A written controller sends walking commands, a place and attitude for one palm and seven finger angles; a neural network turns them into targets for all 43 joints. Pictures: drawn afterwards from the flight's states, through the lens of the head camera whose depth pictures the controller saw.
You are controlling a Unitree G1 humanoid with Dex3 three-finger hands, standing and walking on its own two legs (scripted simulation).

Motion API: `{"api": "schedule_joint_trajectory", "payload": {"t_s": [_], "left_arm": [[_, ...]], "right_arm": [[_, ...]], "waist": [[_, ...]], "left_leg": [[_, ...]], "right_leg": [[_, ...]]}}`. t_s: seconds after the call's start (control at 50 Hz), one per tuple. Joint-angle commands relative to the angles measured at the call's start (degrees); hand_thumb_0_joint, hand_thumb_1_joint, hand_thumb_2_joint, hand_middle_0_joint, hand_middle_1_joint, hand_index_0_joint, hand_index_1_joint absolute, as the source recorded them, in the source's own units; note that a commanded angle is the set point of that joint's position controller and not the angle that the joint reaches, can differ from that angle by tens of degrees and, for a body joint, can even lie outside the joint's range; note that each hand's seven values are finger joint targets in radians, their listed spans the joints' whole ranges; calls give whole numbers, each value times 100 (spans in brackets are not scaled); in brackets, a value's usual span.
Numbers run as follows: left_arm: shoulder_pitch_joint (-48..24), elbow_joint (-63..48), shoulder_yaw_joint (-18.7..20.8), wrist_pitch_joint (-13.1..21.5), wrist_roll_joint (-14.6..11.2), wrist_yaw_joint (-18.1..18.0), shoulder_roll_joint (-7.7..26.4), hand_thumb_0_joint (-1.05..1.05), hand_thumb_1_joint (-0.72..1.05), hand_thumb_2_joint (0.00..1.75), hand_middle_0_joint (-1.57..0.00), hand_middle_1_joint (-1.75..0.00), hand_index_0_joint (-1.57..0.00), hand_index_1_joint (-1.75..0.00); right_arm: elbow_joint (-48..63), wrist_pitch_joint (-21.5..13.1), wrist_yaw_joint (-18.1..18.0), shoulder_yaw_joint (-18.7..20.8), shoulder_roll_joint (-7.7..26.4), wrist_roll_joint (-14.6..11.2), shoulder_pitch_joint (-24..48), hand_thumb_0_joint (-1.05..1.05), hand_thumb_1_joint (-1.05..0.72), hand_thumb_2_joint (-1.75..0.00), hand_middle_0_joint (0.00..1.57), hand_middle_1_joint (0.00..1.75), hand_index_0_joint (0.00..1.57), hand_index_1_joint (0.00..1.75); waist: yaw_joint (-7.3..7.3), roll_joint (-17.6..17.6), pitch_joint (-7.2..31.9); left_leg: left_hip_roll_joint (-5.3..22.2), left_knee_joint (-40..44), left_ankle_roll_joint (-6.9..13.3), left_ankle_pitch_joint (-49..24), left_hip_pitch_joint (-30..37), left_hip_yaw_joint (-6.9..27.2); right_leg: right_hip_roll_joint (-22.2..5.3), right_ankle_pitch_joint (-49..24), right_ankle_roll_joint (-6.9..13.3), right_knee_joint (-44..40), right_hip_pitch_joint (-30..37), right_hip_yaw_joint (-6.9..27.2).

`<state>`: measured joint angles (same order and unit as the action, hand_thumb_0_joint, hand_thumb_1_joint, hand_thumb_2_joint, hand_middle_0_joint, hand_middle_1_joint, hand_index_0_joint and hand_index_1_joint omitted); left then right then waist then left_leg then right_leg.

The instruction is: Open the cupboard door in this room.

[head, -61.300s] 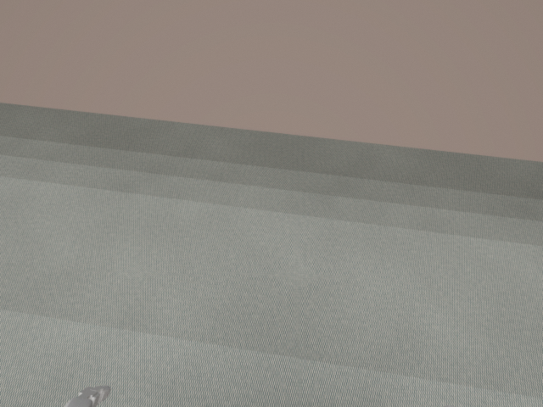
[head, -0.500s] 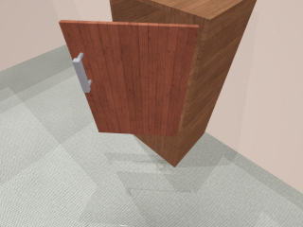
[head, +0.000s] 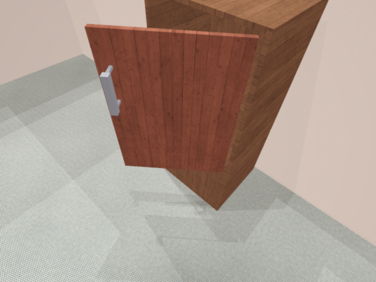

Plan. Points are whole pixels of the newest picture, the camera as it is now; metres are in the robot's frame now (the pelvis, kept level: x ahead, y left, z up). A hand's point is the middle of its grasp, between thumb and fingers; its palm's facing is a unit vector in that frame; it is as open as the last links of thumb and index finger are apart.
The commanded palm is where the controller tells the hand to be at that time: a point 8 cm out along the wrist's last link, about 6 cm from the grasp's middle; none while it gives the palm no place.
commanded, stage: look again from close up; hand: left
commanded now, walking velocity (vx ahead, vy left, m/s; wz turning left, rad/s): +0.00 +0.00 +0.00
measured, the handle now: (112, 91) +0.60 +0.26 +0.06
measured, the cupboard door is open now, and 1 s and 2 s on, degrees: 39 39 39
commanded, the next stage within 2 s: shuffle to correct the standing spot in 0.24 s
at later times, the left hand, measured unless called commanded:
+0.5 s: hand out of the picture -0.04 +0.18 -0.17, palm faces +0.02 -0.98 -0.19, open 7.4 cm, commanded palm none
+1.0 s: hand out of the picture +0.11 +0.19 -0.16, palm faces +0.01 -0.98 -0.21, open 7.3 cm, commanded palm none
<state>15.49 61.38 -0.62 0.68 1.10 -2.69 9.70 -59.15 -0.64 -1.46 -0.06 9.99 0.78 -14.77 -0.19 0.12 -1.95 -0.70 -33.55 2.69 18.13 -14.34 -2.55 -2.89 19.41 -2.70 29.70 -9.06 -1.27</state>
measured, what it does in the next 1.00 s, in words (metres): steps on the spot: right foot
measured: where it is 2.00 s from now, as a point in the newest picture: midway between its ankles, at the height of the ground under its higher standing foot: outside the picture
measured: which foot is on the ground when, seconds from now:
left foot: down 0.00-1.00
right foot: down 0.00-0.66, up 0.68-0.92, down 0.94-1.00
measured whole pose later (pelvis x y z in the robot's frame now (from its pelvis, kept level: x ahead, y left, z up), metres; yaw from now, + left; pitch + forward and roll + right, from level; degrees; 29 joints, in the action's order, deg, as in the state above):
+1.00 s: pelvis +0.04 +0.01 +0.00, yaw +0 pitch -1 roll +1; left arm 11.2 57.5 0.4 1.4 0.8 -1.8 9.0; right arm -62.8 -0.7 -1.5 -1.0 7.1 0.4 -20.8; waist -0.6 0.2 -2.5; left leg -4.0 -28.2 3.7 18.8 -8.5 -4.1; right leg -1.5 13.9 1.8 32.0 -16.4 -4.3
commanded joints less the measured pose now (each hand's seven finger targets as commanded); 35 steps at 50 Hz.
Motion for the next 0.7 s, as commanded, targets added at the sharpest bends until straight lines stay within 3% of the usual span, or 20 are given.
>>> {"api": "schedule_joint_trajectory", "payload": {"t_s": [0.0,0.06,0.12,0.28,0.34,0.38,0.42,0.5,0.52,0.56,0.6,0.62,0.64,0.66,0.68], "left_arm": [[412,-281,113,-21,13,-15,529,0,90,90,-20,-30,-20,-30],[388,-346,115,-51,11,17,566,0,90,90,-20,-30,-20,-30],[416,-384,111,-46,16,41,608,0,90,90,-20,-30,-20,-30],[498,-376,106,11,6,59,703,0,90,90,-20,-30,-20,-30],[551,-308,93,4,6,64,675,0,90,90,-20,-30,-20,-30],[645,-304,116,-14,43,76,696,0,90,90,-20,-30,-20,-30],[738,-285,147,-19,52,95,755,0,90,90,-20,-30,-20,-30],[806,-337,278,-15,32,85,1008,0,90,90,-20,-30,-20,-30],[782,-363,307,-6,26,83,1053,0,90,90,-20,-30,-20,-30],[691,-422,346,-1,36,82,1042,0,90,90,-20,-30,-20,-30],[575,-465,340,-45,55,99,906,0,90,90,-20,-30,-20,-30],[559,-506,325,-64,65,111,721,0,90,90,-20,-30,-20,-30],[569,-549,278,-64,77,118,497,0,90,90,-20,-30,-20,-30],[342,-650,227,-32,96,112,419,0,90,90,-20,-30,-20,-30],[249,-701,224,7,91,111,438,0,90,90,-20,-30,-20,-30]], "right_arm": [[354,-94,-13,132,670,4,-171,0,-90,-90,20,30,20,30],[409,-79,10,156,753,7,-107,0,-90,-90,20,30,20,30],[434,-81,24,162,796,8,-60,0,-90,-90,20,30,20,30],[315,-131,31,142,771,-22,-77,0,-90,-90,20,30,20,30],[224,-105,46,122,762,-21,-94,0,-90,-90,20,30,20,30],[193,-45,71,137,750,-6,-148,0,-90,-90,20,30,20,30],[218,3,98,141,727,11,-125,0,-90,-90,20,30,20,30],[288,53,135,137,556,40,-218,0,-90,-90,20,30,20,30],[296,40,140,128,528,48,-257,0,-90,-90,20,30,20,30],[274,-4,145,126,495,41,-433,0,-90,-90,20,30,20,30],[184,-42,146,144,581,29,-750,0,-90,-90,20,30,20,30],[122,-80,126,165,735,43,-985,0,-90,-90,20,30,20,30],[49,-100,81,214,970,59,-1278,0,-90,-90,20,30,20,30],[5,-116,25,207,943,57,-1507,0,-90,-90,20,30,20,30],[4,-143,-4,170,853,42,-1551,0,-90,-90,20,30,20,30]], "waist": [[56,-237,-338],[49,-231,-399],[57,-170,-329],[59,32,31],[60,-87,-71],[84,-92,-232],[116,94,-407],[101,870,-622],[94,930,-617],[14,724,-549],[-85,128,-590],[-136,-622,-526],[-187,-1412,-388],[-271,-1535,-479],[-242,-1269,-428]], "left_leg": [[672,985,33,-1582,-195,829],[677,1381,42,-538,-278,949],[668,1552,45,-157,-287,968],[608,1387,29,-880,108,775],[571,1455,0,-430,33,747],[502,1466,7,371,-147,703],[362,1258,-11,819,-377,601],[30,201,-140,433,-645,29],[39,56,-153,301,-645,-29],[66,258,-145,121,-366,-31],[190,707,-55,100,-9,252],[608,1190,126,10,233,902],[1215,1811,436,-38,613,1799],[1485,2082,772,-668,993,2279],[1645,1935,1083,-1433,1183,2355]], "right_leg": [[-159,-593,400,-317,-260,156],[-133,-378,371,-356,-324,135],[-160,-407,366,-424,-291,158],[-290,-794,333,-674,-171,228],[-309,-529,336,-734,-206,239],[-307,55,399,-734,-304,239],[-409,712,488,-911,-460,462],[-1035,1545,842,-1538,-662,1267],[-1150,1432,905,-1563,-682,1344],[-1081,948,893,-1242,-773,1090],[-635,959,711,-580,-1087,489],[-222,838,562,182,-1292,15],[168,925,418,1206,-1668,-530],[229,1410,423,2054,-2329,-398],[41,1447,478,2596,-2572,-212]]}}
